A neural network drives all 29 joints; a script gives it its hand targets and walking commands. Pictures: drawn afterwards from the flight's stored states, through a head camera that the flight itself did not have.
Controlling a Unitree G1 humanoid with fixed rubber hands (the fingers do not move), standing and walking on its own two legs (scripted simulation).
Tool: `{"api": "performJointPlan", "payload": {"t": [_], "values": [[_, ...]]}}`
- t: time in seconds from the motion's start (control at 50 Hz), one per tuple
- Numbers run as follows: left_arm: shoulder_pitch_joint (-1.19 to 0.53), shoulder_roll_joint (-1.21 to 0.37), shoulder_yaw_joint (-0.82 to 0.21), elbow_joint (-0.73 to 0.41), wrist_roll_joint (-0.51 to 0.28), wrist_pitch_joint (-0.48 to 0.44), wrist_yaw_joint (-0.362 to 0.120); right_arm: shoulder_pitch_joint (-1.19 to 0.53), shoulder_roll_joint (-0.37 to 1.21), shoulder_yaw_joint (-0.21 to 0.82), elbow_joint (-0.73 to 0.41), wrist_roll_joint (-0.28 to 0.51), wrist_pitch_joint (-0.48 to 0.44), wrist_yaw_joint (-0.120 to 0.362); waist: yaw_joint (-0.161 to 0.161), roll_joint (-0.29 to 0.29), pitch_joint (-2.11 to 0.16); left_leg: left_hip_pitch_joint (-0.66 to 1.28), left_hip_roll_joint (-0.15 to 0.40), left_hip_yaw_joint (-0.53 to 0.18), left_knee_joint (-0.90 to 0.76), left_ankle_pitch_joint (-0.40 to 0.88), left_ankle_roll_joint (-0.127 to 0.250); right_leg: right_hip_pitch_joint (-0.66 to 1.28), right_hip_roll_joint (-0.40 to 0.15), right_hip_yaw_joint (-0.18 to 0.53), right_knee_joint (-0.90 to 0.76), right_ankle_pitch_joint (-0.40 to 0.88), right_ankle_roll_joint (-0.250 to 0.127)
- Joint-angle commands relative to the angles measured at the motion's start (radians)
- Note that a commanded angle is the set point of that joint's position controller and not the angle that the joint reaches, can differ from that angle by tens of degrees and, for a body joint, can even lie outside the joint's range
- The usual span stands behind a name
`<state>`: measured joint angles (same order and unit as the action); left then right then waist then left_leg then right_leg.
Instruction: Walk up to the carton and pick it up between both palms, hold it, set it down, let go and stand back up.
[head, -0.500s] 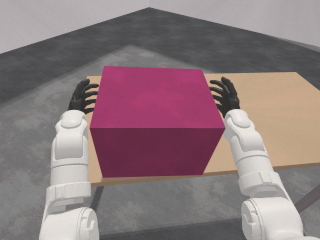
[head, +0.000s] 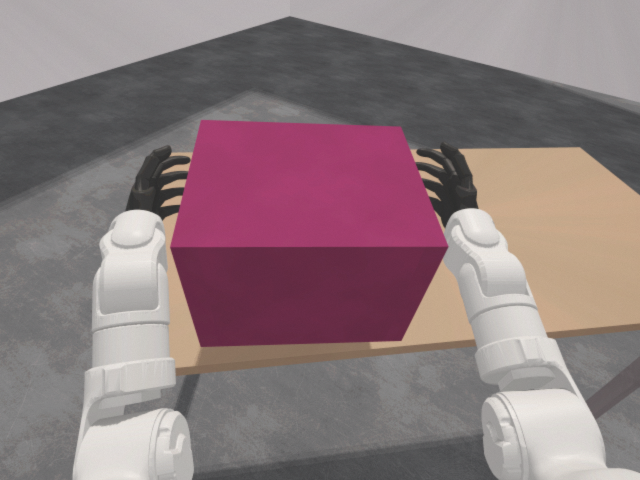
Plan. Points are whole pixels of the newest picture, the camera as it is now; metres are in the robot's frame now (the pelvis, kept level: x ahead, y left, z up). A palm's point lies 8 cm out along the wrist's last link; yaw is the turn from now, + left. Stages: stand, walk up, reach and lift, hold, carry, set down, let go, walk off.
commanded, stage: reach and lift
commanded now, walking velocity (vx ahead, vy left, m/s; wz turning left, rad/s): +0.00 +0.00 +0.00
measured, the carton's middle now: (303, 233) +0.40 +0.00 +0.12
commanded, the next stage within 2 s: hold in 0.24 s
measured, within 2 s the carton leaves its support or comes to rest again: neither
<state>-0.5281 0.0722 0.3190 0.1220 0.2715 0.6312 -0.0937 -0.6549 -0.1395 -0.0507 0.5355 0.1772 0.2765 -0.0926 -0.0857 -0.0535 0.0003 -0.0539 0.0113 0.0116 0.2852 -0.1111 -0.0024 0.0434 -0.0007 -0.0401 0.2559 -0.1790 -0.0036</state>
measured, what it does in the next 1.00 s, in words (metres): stands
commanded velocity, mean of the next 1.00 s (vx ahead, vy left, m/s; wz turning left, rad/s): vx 0.00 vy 0.00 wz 0.00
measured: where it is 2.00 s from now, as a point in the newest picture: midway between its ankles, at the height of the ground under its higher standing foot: outside the picture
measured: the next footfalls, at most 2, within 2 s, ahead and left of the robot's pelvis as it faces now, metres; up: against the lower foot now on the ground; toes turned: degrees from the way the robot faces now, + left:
none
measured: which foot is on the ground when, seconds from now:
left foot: down 0.00-1.00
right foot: down 0.00-1.00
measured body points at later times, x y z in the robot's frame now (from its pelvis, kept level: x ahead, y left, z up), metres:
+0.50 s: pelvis +0.00 +0.00 +0.00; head -0.06 +0.02 +0.45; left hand +0.37 +0.19 +0.20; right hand +0.38 -0.18 +0.22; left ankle +0.04 +0.12 -0.75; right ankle -0.02 -0.11 -0.75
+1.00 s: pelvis -0.01 +0.00 +0.00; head -0.06 +0.02 +0.45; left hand +0.37 +0.19 +0.21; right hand +0.37 -0.19 +0.22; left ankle +0.04 +0.12 -0.75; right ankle -0.02 -0.11 -0.75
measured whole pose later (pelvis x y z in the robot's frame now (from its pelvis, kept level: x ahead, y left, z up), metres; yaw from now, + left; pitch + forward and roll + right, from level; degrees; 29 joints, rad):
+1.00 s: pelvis -0.01 +0.00 +0.00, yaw -1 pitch -6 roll +0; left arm -0.59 0.06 0.34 0.09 0.29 0.76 -0.10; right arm -0.75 -0.18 -0.04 0.55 0.22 0.40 -0.10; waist -0.09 -0.03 -0.03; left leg -0.06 0.02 0.03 0.27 -0.10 0.00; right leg 0.02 0.00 -0.03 0.26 -0.17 0.00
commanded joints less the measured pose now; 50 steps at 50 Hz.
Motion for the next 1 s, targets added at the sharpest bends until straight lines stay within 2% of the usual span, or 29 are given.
{"api": "performJointPlan", "payload": {"t": [0.0,0.04,0.06,0.1,0.14,0.18,0.22,0.24,0.26,0.36,0.38,0.4,0.42,0.44,0.48,0.52,0.58,0.6,0.62,0.66,0.7,0.74,0.76,0.8,0.88,0.9,0.92,0.96,0.98], "values": [[-0.647,-0.431,-0.421,-0.134,-0.157,-0.056,-0.119,-0.639,0.469,0.298,-0.257,0.054,-0.042,0.125,0.009,0.076,-0.329,0.195,-0.045,0.036,0.0,0.185,-0.027,-0.1,0.046,-0.042,-0.041,0.161,0.033],[-0.624,-0.428,-0.407,-0.091,-0.144,-0.039,-0.118,-0.637,0.458,0.276,-0.226,0.043,-0.035,0.134,0.01,0.077,-0.284,0.182,-0.039,0.036,-0.015,0.143,-0.019,-0.121,0.042,-0.039,-0.049,0.117,0.025],[-0.639,-0.429,-0.408,-0.102,-0.15,-0.037,-0.119,-0.644,0.47,0.272,-0.226,0.037,-0.033,0.134,0.006,0.057,-0.295,0.176,-0.038,0.039,-0.018,0.136,-0.013,-0.119,0.044,-0.039,-0.047,0.115,0.028],[-0.657,-0.44,-0.42,-0.123,-0.166,-0.038,-0.118,-0.653,0.474,0.282,-0.242,0.054,-0.033,0.132,0.006,0.056,-0.349,0.195,-0.039,0.036,-0.005,0.186,-0.019,-0.089,0.048,-0.039,-0.037,0.17,0.03],[-0.655,-0.444,-0.457,-0.164,-0.187,-0.041,-0.115,-0.645,0.483,0.309,-0.287,0.083,-0.033,0.122,-0.013,0.08,-0.411,0.231,-0.049,0.032,0.036,0.299,-0.034,-0.052,0.049,-0.03,-0.022,0.307,0.037],[-0.652,-0.44,-0.451,-0.171,-0.175,-0.036,-0.112,-0.627,0.461,0.308,-0.259,0.093,-0.015,0.119,-0.017,0.087,-0.366,0.242,-0.044,0.025,0.033,0.301,-0.044,-0.072,0.054,-0.035,-0.027,0.282,0.036],[-0.664,-0.419,-0.408,-0.126,-0.156,-0.021,-0.12,-0.637,0.464,0.297,-0.212,0.081,0.006,0.124,-0.004,0.062,-0.306,0.185,-0.046,0.032,-0.005,0.176,-0.02,-0.089,0.04,-0.027,-0.042,0.176,0.037],[-0.678,-0.417,-0.399,-0.128,-0.158,-0.016,-0.123,-0.663,0.471,0.292,-0.228,0.074,0.005,0.129,0.007,0.054,-0.317,0.167,-0.043,0.036,-0.016,0.148,-0.011,-0.092,0.039,-0.028,-0.042,0.153,0.038],[-0.671,-0.411,-0.383,-0.112,-0.15,-0.013,-0.124,-0.64,0.473,0.283,-0.196,0.066,0.013,0.132,0.007,0.045,-0.301,0.161,-0.043,0.04,-0.023,0.138,-0.008,-0.087,0.038,-0.026,-0.042,0.153,0.037],[-0.685,-0.421,-0.397,-0.112,-0.154,-0.004,-0.124,-0.686,0.466,0.287,-0.208,0.083,0.01,0.135,0.011,0.079,-0.332,0.18,-0.043,0.038,-0.005,0.175,-0.019,-0.085,0.043,-0.026,-0.04,0.172,0.031],[-0.698,-0.43,-0.404,-0.153,-0.165,-0.005,-0.121,-0.704,0.479,0.306,-0.241,0.093,0.005,0.133,0.015,0.065,-0.378,0.192,-0.043,0.038,0.003,0.198,-0.016,-0.077,0.046,-0.029,-0.034,0.193,0.034],[-0.704,-0.417,-0.397,-0.141,-0.167,-0.002,-0.119,-0.728,0.484,0.319,-0.252,0.104,0.006,0.129,0.027,0.059,-0.377,0.179,-0.047,0.04,0.008,0.21,-0.01,-0.072,0.045,-0.026,-0.034,0.21,0.038],[-0.7,-0.409,-0.388,-0.141,-0.164,-0.001,-0.118,-0.707,0.486,0.318,-0.231,0.104,0.016,0.126,0.022,0.047,-0.372,0.183,-0.049,0.041,0.007,0.218,-0.009,-0.064,0.047,-0.025,-0.03,0.227,0.042],[-0.7,-0.399,-0.371,-0.111,-0.152,0.007,-0.121,-0.695,0.477,0.304,-0.19,0.1,0.027,0.126,0.022,0.055,-0.322,0.164,-0.049,0.043,-0.007,0.178,-0.007,-0.075,0.04,-0.021,-0.037,0.187,0.039],[-0.69,-0.408,-0.384,-0.148,-0.161,0.017,-0.127,-0.704,0.489,0.321,-0.237,0.112,0.03,0.123,0.019,0.04,-0.358,0.159,-0.049,0.042,-0.001,0.196,-0.003,-0.047,0.044,-0.019,-0.029,0.216,0.041],[-0.669,-0.398,-0.38,-0.147,-0.157,0.024,-0.133,-0.675,0.482,0.321,-0.226,0.118,0.042,0.114,0.007,0.046,-0.347,0.174,-0.053,0.041,0.005,0.215,-0.007,-0.038,0.041,-0.014,-0.029,0.26,0.045],[-0.704,-0.394,-0.371,-0.132,-0.161,0.032,-0.144,-0.726,0.485,0.308,-0.25,0.113,0.052,0.111,0.011,0.031,-0.319,0.132,-0.052,0.044,-0.019,0.129,0.007,-0.064,0.035,-0.012,-0.044,0.165,0.045],[-0.715,-0.397,-0.37,-0.133,-0.157,0.033,-0.145,-0.695,0.485,0.29,-0.209,0.107,0.063,0.113,0.003,0.047,-0.294,0.128,-0.049,0.043,-0.027,0.118,0.001,-0.076,0.035,-0.012,-0.048,0.135,0.037],[-0.712,-0.401,-0.369,-0.125,-0.16,0.039,-0.148,-0.711,0.483,0.284,-0.221,0.104,0.064,0.117,0.002,0.041,-0.288,0.123,-0.046,0.045,-0.029,0.117,0.002,-0.081,0.036,-0.013,-0.051,0.128,0.034],[-0.721,-0.409,-0.407,-0.183,-0.176,0.04,-0.142,-0.699,0.473,0.294,-0.24,0.121,0.065,0.118,-0.009,0.085,-0.346,0.157,-0.043,0.04,-0.006,0.19,-0.019,-0.064,0.043,-0.015,-0.039,0.174,0.025],[-0.742,-0.43,-0.451,-0.224,-0.191,0.042,-0.132,-0.69,0.465,0.291,-0.253,0.132,0.069,0.12,-0.027,0.126,-0.375,0.187,-0.041,0.032,0.002,0.21,-0.039,-0.079,0.049,-0.022,-0.036,0.158,0.018],[-0.749,-0.42,-0.442,-0.19,-0.185,0.048,-0.128,-0.68,0.446,0.262,-0.211,0.117,0.084,0.125,-0.037,0.126,-0.335,0.179,-0.034,0.03,-0.012,0.161,-0.038,-0.113,0.043,-0.021,-0.046,0.116,0.018],[-0.735,-0.408,-0.409,-0.146,-0.173,0.054,-0.133,-0.688,0.437,0.247,-0.189,0.101,0.089,0.129,-0.03,0.092,-0.281,0.15,-0.032,0.029,-0.032,0.101,-0.025,-0.124,0.039,-0.02,-0.056,0.072,0.021],[-0.696,-0.402,-0.386,-0.126,-0.157,0.068,-0.144,-0.683,0.441,0.254,-0.185,0.102,0.092,0.135,-0.015,0.081,-0.278,0.125,-0.033,0.033,-0.041,0.086,-0.015,-0.089,0.032,-0.014,-0.051,0.095,0.019],[-0.692,-0.403,-0.37,-0.143,-0.162,0.064,-0.147,-0.735,0.459,0.292,-0.249,0.13,0.085,0.125,0.008,0.063,-0.341,0.151,-0.041,0.034,-0.003,0.205,-0.015,-0.049,0.047,-0.019,-0.038,0.183,0.027],[-0.693,-0.399,-0.363,-0.161,-0.156,0.059,-0.145,-0.71,0.459,0.3,-0.221,0.137,0.089,0.124,0.009,0.058,-0.351,0.169,-0.042,0.035,-0.002,0.218,-0.017,-0.048,0.05,-0.021,-0.036,0.182,0.028],[-0.69,-0.399,-0.365,-0.163,-0.156,0.061,-0.144,-0.727,0.461,0.307,-0.253,0.142,0.083,0.125,0.022,0.064,-0.353,0.165,-0.044,0.035,0.001,0.231,-0.017,-0.047,0.05,-0.02,-0.036,0.186,0.026],[-0.709,-0.39,-0.365,-0.179,-0.167,0.054,-0.139,-0.746,0.47,0.316,-0.266,0.146,0.077,0.128,0.03,0.037,-0.362,0.171,-0.043,0.038,0.003,0.235,-0.008,-0.062,0.054,-0.021,-0.038,0.184,0.028],[-0.705,-0.389,-0.367,-0.188,-0.17,0.054,-0.137,-0.726,0.47,0.314,-0.262,0.143,0.079,0.129,0.023,0.036,-0.363,0.175,-0.043,0.038,0.004,0.237,-0.008,-0.059,0.053,-0.02,-0.039,0.196,0.026]]}}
